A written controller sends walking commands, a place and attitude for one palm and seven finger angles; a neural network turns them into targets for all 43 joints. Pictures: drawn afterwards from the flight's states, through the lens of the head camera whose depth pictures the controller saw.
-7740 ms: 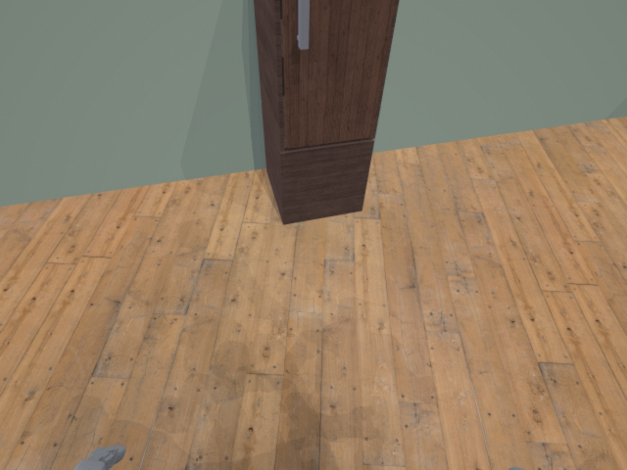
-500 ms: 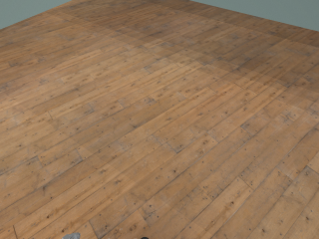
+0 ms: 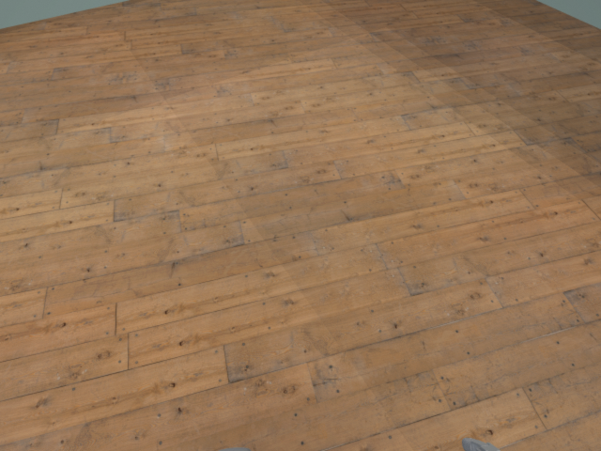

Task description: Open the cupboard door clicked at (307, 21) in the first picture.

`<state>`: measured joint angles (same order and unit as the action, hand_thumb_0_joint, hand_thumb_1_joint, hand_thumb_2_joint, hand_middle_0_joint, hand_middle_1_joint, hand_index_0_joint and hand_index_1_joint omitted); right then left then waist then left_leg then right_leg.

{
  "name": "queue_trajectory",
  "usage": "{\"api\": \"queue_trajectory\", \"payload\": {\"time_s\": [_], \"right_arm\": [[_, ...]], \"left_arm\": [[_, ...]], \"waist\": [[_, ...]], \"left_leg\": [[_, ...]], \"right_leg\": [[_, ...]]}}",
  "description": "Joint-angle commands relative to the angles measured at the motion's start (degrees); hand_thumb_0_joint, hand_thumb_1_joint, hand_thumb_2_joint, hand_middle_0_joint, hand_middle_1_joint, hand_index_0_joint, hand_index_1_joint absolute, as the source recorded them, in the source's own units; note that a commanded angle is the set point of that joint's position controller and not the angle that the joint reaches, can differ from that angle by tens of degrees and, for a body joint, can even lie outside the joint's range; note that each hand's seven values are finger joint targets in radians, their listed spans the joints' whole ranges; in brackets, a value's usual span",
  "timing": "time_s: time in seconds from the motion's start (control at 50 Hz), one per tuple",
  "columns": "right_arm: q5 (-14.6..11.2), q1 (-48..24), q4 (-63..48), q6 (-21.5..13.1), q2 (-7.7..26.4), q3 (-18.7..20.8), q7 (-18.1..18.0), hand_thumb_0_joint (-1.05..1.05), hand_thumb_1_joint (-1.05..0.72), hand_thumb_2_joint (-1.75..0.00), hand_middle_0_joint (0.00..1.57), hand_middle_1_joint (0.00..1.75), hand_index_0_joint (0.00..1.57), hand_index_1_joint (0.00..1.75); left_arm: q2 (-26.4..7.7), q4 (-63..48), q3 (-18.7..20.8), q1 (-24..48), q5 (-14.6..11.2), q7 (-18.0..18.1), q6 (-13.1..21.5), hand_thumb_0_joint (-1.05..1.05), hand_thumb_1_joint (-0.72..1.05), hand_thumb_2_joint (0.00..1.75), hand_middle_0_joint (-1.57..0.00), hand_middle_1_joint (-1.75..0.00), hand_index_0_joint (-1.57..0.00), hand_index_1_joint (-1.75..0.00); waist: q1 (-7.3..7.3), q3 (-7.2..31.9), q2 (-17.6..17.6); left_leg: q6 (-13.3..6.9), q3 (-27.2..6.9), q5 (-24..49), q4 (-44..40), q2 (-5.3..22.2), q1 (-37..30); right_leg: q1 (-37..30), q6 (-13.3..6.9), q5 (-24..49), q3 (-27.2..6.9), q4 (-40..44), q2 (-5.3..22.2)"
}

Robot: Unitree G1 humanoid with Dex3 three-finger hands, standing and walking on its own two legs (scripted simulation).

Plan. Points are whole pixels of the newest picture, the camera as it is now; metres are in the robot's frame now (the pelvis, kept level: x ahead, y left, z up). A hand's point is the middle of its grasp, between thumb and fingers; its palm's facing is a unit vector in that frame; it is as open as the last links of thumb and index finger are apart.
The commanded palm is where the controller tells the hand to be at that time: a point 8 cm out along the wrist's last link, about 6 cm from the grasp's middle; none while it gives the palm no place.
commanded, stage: turn to face it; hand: left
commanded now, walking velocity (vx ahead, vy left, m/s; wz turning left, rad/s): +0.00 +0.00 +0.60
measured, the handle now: out of the picture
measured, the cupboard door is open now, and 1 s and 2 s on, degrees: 0 0 0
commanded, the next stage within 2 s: none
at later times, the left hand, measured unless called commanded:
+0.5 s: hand out of the picture +0.09 +0.21 -0.13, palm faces +0.25 -0.92 -0.29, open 7.4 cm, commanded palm none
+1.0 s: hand out of the picture -0.13 +0.22 -0.18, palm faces +0.60 -0.76 -0.25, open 7.4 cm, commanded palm none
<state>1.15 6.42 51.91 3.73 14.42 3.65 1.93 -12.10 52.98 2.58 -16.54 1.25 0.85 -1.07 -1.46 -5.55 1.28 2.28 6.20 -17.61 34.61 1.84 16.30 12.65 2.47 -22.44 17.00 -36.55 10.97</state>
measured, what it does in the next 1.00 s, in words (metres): steps on the spot, turning left: right foot, then left foot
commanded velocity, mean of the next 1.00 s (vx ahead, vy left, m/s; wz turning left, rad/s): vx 0.00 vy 0.00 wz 0.60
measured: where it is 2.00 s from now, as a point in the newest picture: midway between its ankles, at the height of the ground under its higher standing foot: outside the picture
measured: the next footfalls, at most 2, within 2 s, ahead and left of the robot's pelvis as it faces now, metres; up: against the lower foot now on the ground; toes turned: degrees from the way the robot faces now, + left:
right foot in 0.48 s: +0.08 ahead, -0.12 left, +0.00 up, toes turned +13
left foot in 0.92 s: -0.04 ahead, +0.12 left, +0.00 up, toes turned +39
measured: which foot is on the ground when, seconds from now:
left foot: down 0.00-0.48, up 0.50-0.90, down 0.92-1.00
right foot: down 0.00-0.00, up 0.02-0.46, down 0.48-0.92, up 0.94-1.00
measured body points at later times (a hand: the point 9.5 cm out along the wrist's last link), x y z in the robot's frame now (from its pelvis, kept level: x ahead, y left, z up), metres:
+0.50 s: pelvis +0.00 -0.02 +0.00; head +0.04 -0.04 +0.45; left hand +0.08 +0.26 -0.11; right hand +0.12 -0.26 -0.15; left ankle -0.01 +0.11 -0.72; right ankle +0.04 -0.13 -0.73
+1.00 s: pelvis -0.03 +0.01 +0.00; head -0.01 +0.07 +0.44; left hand -0.16 +0.26 -0.16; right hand +0.22 -0.14 -0.12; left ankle -0.07 +0.09 -0.73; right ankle +0.02 -0.13 -0.68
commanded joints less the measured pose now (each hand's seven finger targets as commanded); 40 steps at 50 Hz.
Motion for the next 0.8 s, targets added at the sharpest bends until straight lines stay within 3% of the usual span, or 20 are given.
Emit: {"api": "queue_trajectory", "payload": {"time_s": [0.0,0.02,0.04,0.08,0.12,0.2,0.3,0.36,0.4,0.42,0.44,0.46,0.48,0.5,0.54,0.58,0.68,0.78], "right_arm": [[-0.8,13.8,-1.0,-2.7,17.1,4.5,-1.3,0.00,-0.90,-0.90,0.20,0.30,0.20,0.30],[-0.6,13.3,-0.7,-2.6,15.4,4.1,-1.6,0.00,-0.90,-0.90,0.20,0.30,0.20,0.30],[-0.4,10.9,-1.4,-2.9,13.4,3.5,-2.2,0.00,-0.90,-0.90,0.20,0.30,0.20,0.30],[-0.1,4.5,-3.2,-2.9,10.6,2.6,-2.5,0.00,-0.90,-0.90,0.20,0.30,0.20,0.30],[-0.1,2.5,-4.0,-3.1,10.2,2.2,-2.4,0.00,-0.90,-0.90,0.20,0.30,0.20,0.30],[0.0,4.1,-3.8,-3.0,10.6,2.6,-2.2,0.00,-0.90,-0.90,0.20,0.30,0.20,0.30],[0.3,5.8,-3.6,-2.6,10.9,3.2,-2.0,0.00,-0.90,-0.90,0.20,0.30,0.20,0.30],[0.4,4.6,-4.1,-2.2,11.1,3.4,-1.9,0.00,-0.90,-0.90,0.20,0.30,0.20,0.30],[0.0,3.6,-4.6,-2.1,10.7,3.5,-1.9,0.00,-0.90,-0.90,0.20,0.30,0.20,0.30],[-0.4,3.4,-4.8,-2.2,9.5,3.3,-1.8,0.00,-0.90,-0.90,0.20,0.30,0.20,0.30],[-1.0,5.3,-5.3,-2.3,5.5,2.8,-1.4,0.00,-0.90,-0.90,0.20,0.30,0.20,0.30],[-0.6,4.4,-6.8,-2.2,4.4,2.5,-1.4,0.00,-0.90,-0.90,0.20,0.30,0.20,0.30],[-0.1,4.2,-6.3,-1.8,6.8,3.2,-1.4,0.00,-0.90,-0.90,0.20,0.30,0.20,0.30],[0.1,5.4,-4.8,-1.1,6.9,3.3,-1.1,0.00,-0.90,-0.90,0.20,0.30,0.20,0.30],[0.1,6.7,-2.8,-0.5,6.2,3.3,-0.4,0.00,-0.90,-0.90,0.20,0.30,0.20,0.30],[0.1,7.2,-2.1,-0.3,4.9,2.8,0.0,0.00,-0.90,-0.90,0.20,0.30,0.20,0.30],[-0.2,1.8,-3.1,0.2,4.3,2.2,0.1,0.00,-0.90,-0.90,0.20,0.30,0.20,0.30],[-0.5,-0.9,-4.2,-0.7,3.4,1.3,0.3,0.00,-0.90,-0.90,0.20,0.30,0.20,0.30]], "left_arm": [[-6.5,-8.2,1.8,5.1,-0.6,0.2,0.1,0.00,0.90,0.90,-0.20,-0.30,-0.20,-0.30],[-7.4,-8.2,2.1,6.4,-0.2,0.5,-0.4,0.00,0.90,0.90,-0.20,-0.30,-0.20,-0.30],[-7.1,-7.3,2.3,7.5,-0.2,0.7,-0.8,0.00,0.90,0.90,-0.20,-0.30,-0.20,-0.30],[-7.7,-6.0,2.7,7.6,-0.4,0.2,-0.6,0.00,0.90,0.90,-0.20,-0.30,-0.20,-0.30],[-7.4,-5.3,2.7,5.7,-0.4,-0.1,-0.8,0.00,0.90,0.90,-0.20,-0.30,-0.20,-0.30],[-6.9,-6.1,2.5,7.1,-0.3,0.0,-1.0,0.00,0.90,0.90,-0.20,-0.30,-0.20,-0.30],[-6.4,-8.4,2.0,10.7,-0.6,0.3,-0.5,0.00,0.90,0.90,-0.20,-0.30,-0.20,-0.30],[-6.3,-8.5,1.9,8.9,-1.0,0.4,0.0,0.00,0.90,0.90,-0.20,-0.30,-0.20,-0.30],[-6.9,-7.9,2.1,5.4,-1.2,0.6,0.5,0.00,0.90,0.90,-0.20,-0.30,-0.20,-0.30],[-8.4,-7.5,2.5,3.1,-1.0,0.8,1.1,0.00,0.90,0.90,-0.20,-0.30,-0.20,-0.30],[-13.3,-7.4,3.4,1.7,-0.1,1.2,1.9,0.00,0.90,0.90,-0.20,-0.30,-0.20,-0.30],[-17.0,-7.7,3.9,1.2,0.2,1.4,1.8,0.00,0.90,0.90,-0.20,-0.30,-0.20,-0.30],[-15.5,-8.1,3.3,2.3,-0.2,1.5,1.4,0.00,0.90,0.90,-0.20,-0.30,-0.20,-0.30],[-12.2,-8.6,3.0,6.1,-0.3,1.6,1.9,0.00,0.90,0.90,-0.20,-0.30,-0.20,-0.30],[-9.7,-9.5,1.9,10.6,-0.4,1.4,1.5,0.00,0.90,0.90,-0.20,-0.30,-0.20,-0.30],[-8.7,-9.0,1.5,8.9,-0.3,1.2,2.0,0.00,0.90,0.90,-0.20,-0.30,-0.20,-0.30],[-10.6,-6.5,2.1,3.0,0.2,1.2,1.6,0.00,0.90,0.90,-0.20,-0.30,-0.20,-0.30],[-12.6,-5.5,3.0,1.7,0.6,1.0,1.0,0.00,0.90,0.90,-0.20,-0.30,-0.20,-0.30]], "waist": [[7.28,16.2,-17.2],[6.62,14.5,-12.1],[6.08,12.8,-14.2],[3.74,7.8,-12.5],[2.30,7.1,-10.4],[2.75,7.7,-8.1],[3.79,7.9,-10.1],[2.80,8.1,-11.7],[0.86,9.5,-10.4],[-0.28,10.9,-7.2],[-0.74,12.6,6.4],[-1.36,11.1,16.3],[-0.64,9.9,9.6],[1.40,8.1,11.4],[3.54,4.6,7.8],[3.35,4.6,8.6],[0.35,3.9,10.1],[-0.94,5.4,11.4]], "left_leg": [[-14.9,-27.6,55.5,-10.4,23.3,-24.5],[-15.6,-22.7,51.0,-10.0,22.6,-21.9],[-14.0,-22.1,45.2,-11.2,18.7,-17.5],[-11.6,-18.5,37.8,-12.3,13.8,-10.6],[-10.8,-17.4,33.0,-13.5,11.5,-8.3],[-11.4,-20.4,25.5,-15.0,10.7,-8.5],[-12.1,-24.8,27.2,-13.0,10.1,-8.2],[-11.5,-27.2,28.9,-11.2,9.0,-4.1],[-9.7,-27.7,27.1,-7.9,7.1,-0.6],[-7.1,-26.1,21.2,-4.5,4.4,3.4],[-2.7,-19.1,5.4,5.6,-1.3,13.8],[0.7,-9.9,-16.8,18.8,-7.0,19.9],[0.1,-12.3,-16.3,28.2,-3.8,17.6],[0.2,-13.1,-12.5,32.0,-2.0,17.2],[1.2,-10.1,-6.2,36.3,-0.7,17.0],[2.2,-7.9,-3.4,35.7,-0.5,17.6],[2.9,-4.5,-5.2,26.9,0.3,15.4],[1.9,-0.8,-7.1,13.1,0.2,9.5]], "right_leg": [[22.7,3.2,-17.4,-10.7,-27.7,-3.1],[22.9,2.4,-14.4,-13.7,-31.2,-1.8],[22.8,2.7,-10.5,-15.4,-32.2,-1.7],[20.8,2.9,-4.5,-16.7,-32.1,-2.4],[18.4,3.2,-1.7,-16.3,-29.8,-3.7],[17.4,3.7,-0.4,-16.4,-23.4,-5.2],[14.0,3.3,-2.5,-16.4,-13.0,-7.6],[7.0,2.5,-1.3,-15.8,-5.0,-9.6],[-0.6,2.1,5.8,-15.5,5.7,-10.0],[-7.6,1.8,11.4,-16.7,14.1,-7.8],[-17.9,-1.7,13.4,-28.1,20.3,4.6],[-14.9,-8.6,22.5,-39.6,20.9,18.3],[-7.8,-11.2,21.4,-35.5,20.0,17.9],[-4.2,-10.1,17.7,-31.4,21.1,14.1],[-2.2,-8.2,19.0,-23.4,19.4,8.8],[-4.7,-7.3,26.8,-17.0,17.6,6.6],[-6.7,-8.3,28.2,-13.8,17.3,8.3],[-7.4,-9.1,30.2,-11.3,14.1,10.4]]}}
